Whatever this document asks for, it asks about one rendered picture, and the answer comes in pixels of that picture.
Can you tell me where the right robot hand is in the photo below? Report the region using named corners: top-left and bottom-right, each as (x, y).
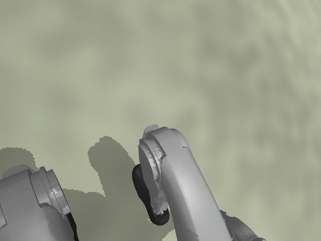
top-left (220, 210), bottom-right (258, 241)

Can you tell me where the left robot foot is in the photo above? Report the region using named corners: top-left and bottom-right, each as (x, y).
top-left (67, 213), bottom-right (79, 241)

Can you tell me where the right robot foot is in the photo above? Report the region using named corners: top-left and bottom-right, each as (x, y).
top-left (132, 164), bottom-right (170, 225)

